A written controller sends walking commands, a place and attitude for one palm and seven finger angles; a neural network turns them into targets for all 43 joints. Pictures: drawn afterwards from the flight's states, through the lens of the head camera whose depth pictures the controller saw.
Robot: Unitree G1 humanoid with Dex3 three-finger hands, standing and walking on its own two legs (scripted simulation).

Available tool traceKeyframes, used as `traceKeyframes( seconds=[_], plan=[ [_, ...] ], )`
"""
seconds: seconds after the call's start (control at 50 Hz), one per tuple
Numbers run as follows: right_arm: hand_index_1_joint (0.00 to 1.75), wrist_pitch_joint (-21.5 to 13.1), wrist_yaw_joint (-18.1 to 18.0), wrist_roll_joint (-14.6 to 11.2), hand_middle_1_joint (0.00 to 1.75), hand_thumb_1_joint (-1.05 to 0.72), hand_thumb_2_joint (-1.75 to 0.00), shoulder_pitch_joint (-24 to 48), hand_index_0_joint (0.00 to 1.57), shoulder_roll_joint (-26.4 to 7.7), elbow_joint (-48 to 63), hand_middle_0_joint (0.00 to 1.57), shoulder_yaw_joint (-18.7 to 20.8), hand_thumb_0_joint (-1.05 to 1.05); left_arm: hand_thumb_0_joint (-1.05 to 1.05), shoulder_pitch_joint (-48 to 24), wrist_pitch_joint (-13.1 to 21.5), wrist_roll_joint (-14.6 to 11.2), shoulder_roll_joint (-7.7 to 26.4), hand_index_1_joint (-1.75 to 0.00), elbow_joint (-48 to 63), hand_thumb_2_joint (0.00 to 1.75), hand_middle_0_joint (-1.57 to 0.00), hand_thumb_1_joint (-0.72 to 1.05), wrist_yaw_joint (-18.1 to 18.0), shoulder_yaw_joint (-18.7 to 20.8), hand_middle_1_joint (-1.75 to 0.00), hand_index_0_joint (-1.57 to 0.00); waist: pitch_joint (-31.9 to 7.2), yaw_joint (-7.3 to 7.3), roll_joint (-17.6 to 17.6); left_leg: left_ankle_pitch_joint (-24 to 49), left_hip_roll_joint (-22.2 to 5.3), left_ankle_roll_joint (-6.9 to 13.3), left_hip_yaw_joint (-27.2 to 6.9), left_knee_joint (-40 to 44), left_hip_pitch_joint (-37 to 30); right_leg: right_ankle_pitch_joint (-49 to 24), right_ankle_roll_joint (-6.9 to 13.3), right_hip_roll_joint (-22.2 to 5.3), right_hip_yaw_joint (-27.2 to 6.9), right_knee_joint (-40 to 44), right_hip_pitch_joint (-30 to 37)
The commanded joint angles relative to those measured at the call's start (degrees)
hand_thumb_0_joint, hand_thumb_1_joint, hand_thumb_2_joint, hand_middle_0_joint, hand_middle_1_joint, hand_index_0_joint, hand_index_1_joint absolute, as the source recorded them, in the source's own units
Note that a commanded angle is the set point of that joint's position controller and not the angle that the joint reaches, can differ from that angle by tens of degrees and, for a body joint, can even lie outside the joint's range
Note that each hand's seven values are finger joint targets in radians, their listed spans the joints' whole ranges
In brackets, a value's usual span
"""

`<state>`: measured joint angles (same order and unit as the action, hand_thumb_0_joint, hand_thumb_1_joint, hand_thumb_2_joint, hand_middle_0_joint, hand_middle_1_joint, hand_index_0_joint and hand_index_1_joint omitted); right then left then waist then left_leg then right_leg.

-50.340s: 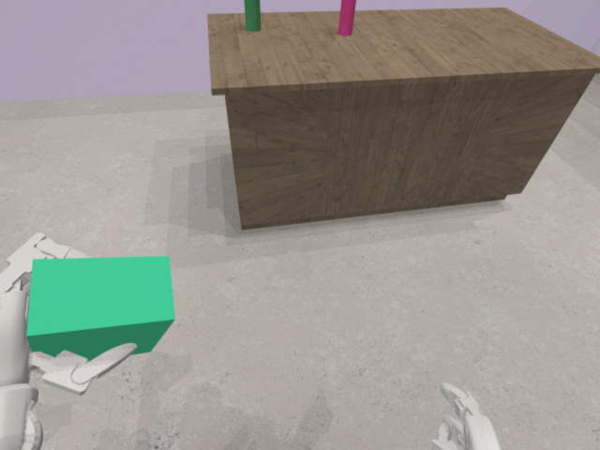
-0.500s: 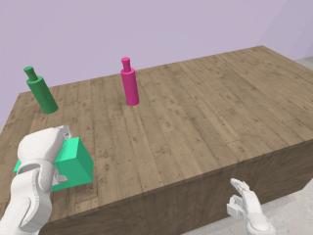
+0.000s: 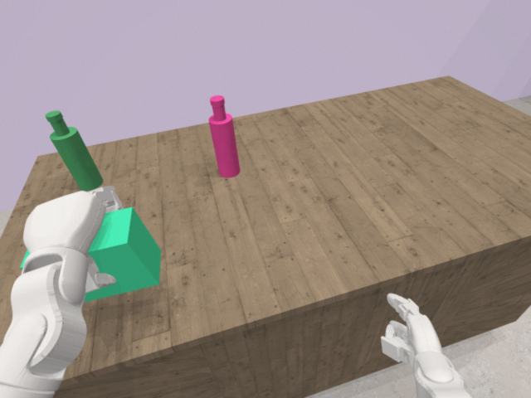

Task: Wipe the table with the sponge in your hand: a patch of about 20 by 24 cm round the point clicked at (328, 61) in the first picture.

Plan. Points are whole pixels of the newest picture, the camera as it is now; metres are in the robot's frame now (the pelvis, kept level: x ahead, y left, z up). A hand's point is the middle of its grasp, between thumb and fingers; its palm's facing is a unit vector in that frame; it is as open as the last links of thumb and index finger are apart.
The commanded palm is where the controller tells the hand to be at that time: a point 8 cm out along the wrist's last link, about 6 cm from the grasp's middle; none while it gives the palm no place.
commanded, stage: lift the sponge slowly off the table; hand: left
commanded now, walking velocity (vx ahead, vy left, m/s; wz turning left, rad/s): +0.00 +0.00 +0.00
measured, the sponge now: (106, 264) +0.24 +0.30 +0.10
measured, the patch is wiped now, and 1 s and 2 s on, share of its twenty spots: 1.00 1.00 1.00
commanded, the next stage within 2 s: bring the sponge back beside the body in 0.12 s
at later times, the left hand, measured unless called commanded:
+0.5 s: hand (90, 255) +0.22 +0.29 +0.14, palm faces +0.13 -0.13 -0.98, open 10.5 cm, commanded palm +0.18 +0.29 +0.22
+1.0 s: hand (92, 271) +0.21 +0.29 +0.13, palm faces +0.12 -0.15 -0.98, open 10.5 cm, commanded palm +0.17 +0.28 +0.21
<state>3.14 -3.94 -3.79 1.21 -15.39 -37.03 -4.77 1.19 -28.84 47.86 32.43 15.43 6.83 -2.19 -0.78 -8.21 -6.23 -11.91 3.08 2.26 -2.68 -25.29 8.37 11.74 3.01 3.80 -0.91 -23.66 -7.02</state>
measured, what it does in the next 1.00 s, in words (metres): stands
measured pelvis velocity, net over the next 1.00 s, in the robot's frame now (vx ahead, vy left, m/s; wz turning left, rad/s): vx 0.00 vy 0.00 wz -0.01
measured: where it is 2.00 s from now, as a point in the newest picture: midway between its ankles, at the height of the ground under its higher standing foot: outside the picture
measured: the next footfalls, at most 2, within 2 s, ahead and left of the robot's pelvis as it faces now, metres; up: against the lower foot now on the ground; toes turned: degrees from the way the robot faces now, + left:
none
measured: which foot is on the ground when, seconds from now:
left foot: down 0.00-1.00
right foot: down 0.00-1.00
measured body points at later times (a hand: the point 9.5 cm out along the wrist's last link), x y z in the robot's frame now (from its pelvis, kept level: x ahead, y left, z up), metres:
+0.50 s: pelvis +0.00 +0.00 +0.00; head -0.04 -0.04 +0.45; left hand +0.21 +0.29 +0.20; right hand +0.27 -0.18 -0.06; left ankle +0.02 +0.09 -0.74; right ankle +0.02 -0.09 -0.74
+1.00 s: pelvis +0.00 +0.00 +0.00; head -0.04 -0.04 +0.45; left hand +0.20 +0.29 +0.18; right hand +0.27 -0.18 -0.05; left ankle +0.02 +0.09 -0.74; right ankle +0.02 -0.09 -0.74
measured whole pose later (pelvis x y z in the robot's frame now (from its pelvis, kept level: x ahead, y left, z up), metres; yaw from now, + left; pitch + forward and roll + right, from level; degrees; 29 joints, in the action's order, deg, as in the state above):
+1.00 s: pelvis +0.00 +0.00 +0.00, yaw +0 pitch -5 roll -1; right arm 2.4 -3.8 -3.1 0.5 -14.9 -36.7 -4.9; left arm 9.6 -27.1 47.3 31.3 19.1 5.2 -1.3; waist -0.7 -8.2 -6.1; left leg -12.5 2.7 2.2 -2.4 -26.5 8.5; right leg 11.8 3.1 4.3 -1.2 -24.2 -7.0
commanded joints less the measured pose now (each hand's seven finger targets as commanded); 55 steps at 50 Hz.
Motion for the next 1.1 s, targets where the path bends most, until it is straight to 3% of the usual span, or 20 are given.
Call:
traceKeyframes(
  seconds=[0.0,0.04,0.12,0.24,0.28,0.34,0.4,0.44,0.46,0.6,0.64,0.7,0.78,0.84,0.9,0.94,0.96,1.0,1.04,1.08],
  plan=[
    [0.3,-3.4,-0.5,0.0,0.3,-0.9,-0.9,14.9,0.2,-5.1,10.8,0.2,2.0,0.0,0.0,-18.4,0.5,2.2,14.3,-1.6,10.4,1.3,-1.2,0.1,-3.2,9.7,-1.6,-1.2,-10.4,0.11,1.0,8.1,-1.3,0.4,-4.0,3.8,-2.5,-3.1,2.4,-1.9,-4.9,4.3,1.0],
    [0.3,-3.5,-0.3,-0.3,0.3,-0.9,-0.9,15.6,0.2,-5.1,11.2,0.2,2.1,0.0,0.0,-18.4,0.4,2.1,15.9,-1.6,12.6,1.3,-1.2,0.1,-3.4,11.3,-1.6,-1.2,-11.1,0.05,-0.3,7.7,-1.5,0.2,-4.3,4.0,-2.4,-3.0,2.8,-1.8,-6.7,3.9,1.4],
    [0.3,-2.7,0.1,-0.3,0.3,-0.9,-0.9,15.3,0.2,-4.9,11.5,0.2,1.8,0.0,0.0,-15.5,-0.3,1.2,13.5,-1.6,11.8,1.3,-1.2,0.1,-2.7,9.7,-1.6,-1.2,-11.4,0.02,1.7,9.0,-1.4,0.2,-3.5,3.5,-1.9,-4.6,2.0,-2.3,-4.7,3.7,1.4],
    [0.3,-2.4,0.1,-0.3,0.3,-0.9,-0.9,15.7,0.2,-5.4,11.9,0.2,1.7,0.0,0.0,-13.7,-0.4,1.0,17.2,-1.6,13.4,1.3,-1.2,0.1,-2.5,13.1,-1.6,-1.2,-10.6,0.02,1.2,8.2,-1.5,0.4,-3.4,2.5,-1.4,-3.9,2.3,-2.2,-6.8,3.6,0.7],
    [0.3,-2.6,-0.1,-0.3,0.3,-0.9,-0.9,15.1,0.2,-4.8,11.9,0.2,1.5,0.0,0.0,-14.0,-0.3,1.1,14.2,-1.6,11.7,1.3,-1.2,0.1,-2.4,10.6,-1.6,-1.2,-10.0,0.3,1.6,8.3,-1.3,0.4,-3.2,2.2,-1.6,-3.3,2.0,-2.4,-5.4,3.8,-0.2],
    [0.3,-3.1,-0.4,-0.3,0.3,-0.9,-0.9,15.6,0.2,-5.2,12.1,0.2,1.8,0.0,0.0,-15.7,0.5,1.6,16.0,-1.6,14.0,1.3,-1.2,0.1,-2.5,11.3,-1.6,-1.2,-10.1,0.56,0.6,6.0,-1.5,0.5,-3.6,2.4,-2.0,-0.8,2.4,-2.1,-7.1,4.3,-0.5],
    [0.3,-3.3,-0.6,0.1,0.3,-0.9,-0.9,14.6,0.2,-5.0,11.7,0.2,1.8,0.0,0.0,-14.4,1.1,2.0,13.4,-1.6,12.4,1.3,-1.2,0.1,-2.5,9.1,-1.6,-1.2,-9.7,0.43,1.6,6.7,-1.4,0.6,-3.6,2.5,-2.6,-1.1,2.1,-2.2,-5.0,4.4,-0.7],
    [0.3,-3.9,-0.6,-0.1,0.3,-0.9,-0.9,15.2,0.2,-5.1,11.6,0.2,2.0,0.0,0.0,-15.7,1.8,2.4,16.4,-1.6,14.8,1.3,-1.2,0.1,-3.1,11.4,-1.6,-1.2,-10.0,0.54,-0.5,5.6,-1.5,0.5,-4.2,2.8,-2.4,0.0,2.6,-1.9,-7.4,4.3,-0.4],
    [0.3,-4.0,-0.7,0.2,0.3,-0.9,-0.9,15.1,0.2,-4.7,12.2,0.2,1.8,0.0,0.0,-15.6,2.0,2.4,14.2,-1.6,14.8,1.3,-1.2,0.1,-3.1,9.8,-1.6,-1.2,-10.9,-0.04,-0.1,6.1,-1.1,0.6,-3.7,2.4,-2.4,-0.4,2.5,-2.2,-5.9,3.9,0.5],
    [0.3,-3.5,-0.3,0.4,0.3,-0.9,-0.9,14.4,0.2,-5.1,10.8,0.2,2.1,0.0,0.0,-10.2,1.9,1.8,14.1,-1.6,11.2,1.3,-1.2,0.1,-4.1,11.4,-1.6,-1.2,-8.8,-0.19,2.2,6.9,-1.4,0.3,-3.5,2.9,-1.5,-1.4,2.2,-1.9,-5.4,4.5,0.2],
    [0.3,-3.9,-0.2,0.3,0.3,-0.9,-0.9,15.5,0.2,-5.0,11.4,0.2,2.2,0.0,0.0,-10.9,2.1,1.7,15.5,-1.6,15.4,1.3,-1.2,0.1,-4.4,12.6,-1.6,-1.2,-9.9,-0.12,-1.3,6.4,-1.6,0.3,-3.8,3.0,-1.9,-1.3,2.7,-1.9,-7.4,4.1,0.8],
    [0.3,-3.6,-0.1,0.4,0.3,-0.9,-0.9,14.8,0.2,-4.8,11.4,0.2,2.0,0.0,0.0,-8.2,1.8,1.3,12.2,-1.6,13.6,1.3,-1.2,0.1,-4.2,10.1,-1.6,-1.2,-9.2,-0.16,0.8,7.3,-1.5,0.4,-3.4,2.7,-2.1,-1.9,2.2,-1.9,-5.1,4.3,0.1],
    [0.3,-3.8,-0.2,0.3,0.3,-0.9,-0.9,14.6,0.2,-4.8,11.0,0.2,1.9,0.0,0.0,-8.1,1.8,1.5,12.1,-1.6,13.2,1.3,-1.2,0.1,-4.3,10.1,-1.6,-1.2,-8.0,0.49,2.2,6.0,-1.6,0.4,-3.5,2.7,-1.6,-0.2,2.0,-1.6,-5.3,4.5,-1.0],
    [0.3,-4.0,-0.4,0.4,0.3,-0.9,-0.9,15.0,0.2,-5.1,11.5,0.2,2.2,0.0,0.0,-8.2,2.3,1.6,14.6,-1.6,15.8,1.3,-1.2,0.1,-4.6,11.8,-1.6,-1.2,-8.5,0.21,0.9,5.1,-1.7,0.5,-3.7,2.6,-1.9,0.4,2.4,-1.7,-7.2,4.7,-0.6],
    [0.3,-4.0,-0.4,0.7,0.3,-0.9,-0.9,14.1,0.2,-4.9,11.1,0.2,2.2,0.0,0.0,-5.8,2.6,1.9,12.1,-1.6,13.8,1.3,-1.2,0.1,-4.8,10.4,-1.6,-1.2,-8.7,-0.08,1.7,6.7,-1.4,0.5,-3.3,2.3,-2.0,-0.9,2.2,-1.8,-5.6,4.5,-0.2],
    [0.3,-4.3,-0.2,0.5,0.3,-0.9,-0.9,15.1,0.2,-5.0,11.7,0.2,2.4,0.0,0.0,-6.5,3.2,2.0,14.5,-1.6,18.2,1.3,-1.2,0.1,-5.2,12.1,-1.6,-1.2,-9.7,-0.14,-1.1,6.4,-1.6,0.6,-3.9,2.5,-2.5,-1.0,2.6,-1.4,-7.4,4.2,0.6],
    [0.3,-4.5,-0.2,0.7,0.3,-0.9,-0.9,14.7,0.2,-4.5,12.1,0.2,2.1,0.0,0.0,-6.9,3.2,2.2,12.5,-1.6,18.6,1.3,-1.2,0.1,-5.4,10.5,-1.6,-1.2,-10.6,-0.43,-1.5,8.0,-1.3,0.6,-3.7,2.1,-2.4,-2.3,2.6,-1.7,-5.8,3.5,1.4],
    [0.3,-4.2,0.1,0.8,0.3,-0.9,-0.9,13.8,0.2,-4.8,11.1,0.2,2.4,0.0,0.0,-2.6,3.0,1.8,11.2,-1.6,15.8,1.3,-1.2,0.1,-5.5,10.4,-1.6,-1.2,-8.3,-0.16,1.6,8.7,-1.6,0.5,-3.6,2.3,-2.3,-3.0,2.2,-1.5,-5.2,4.2,0.3],
    [0.3,-4.3,0.1,0.6,0.3,-0.9,-0.9,14.8,0.2,-4.9,11.5,0.2,2.5,0.0,0.0,-3.9,3.2,1.6,13.4,-1.6,18.7,1.3,-1.2,0.1,-5.7,11.9,-1.6,-1.2,-8.2,0.11,0.5,6.8,-1.8,0.6,-4.0,2.7,-2.4,-1.4,2.4,-1.2,-7.0,4.5,0.1],
    [0.3,-4.2,0.1,0.8,0.3,-0.9,-0.9,13.9,0.2,-4.5,11.2,0.2,2.4,0.0,0.0,-1.9,2.9,1.5,11.1,-1.6,16.2,1.3,-1.2,0.1,-6.0,10.6,-1.6,-1.2,-7.7,0.01,1.5,7.8,-1.6,0.5,-3.6,2.3,-2.1,-1.8,2.2,-1.5,-5.6,4.4,-0.3]
  ],
)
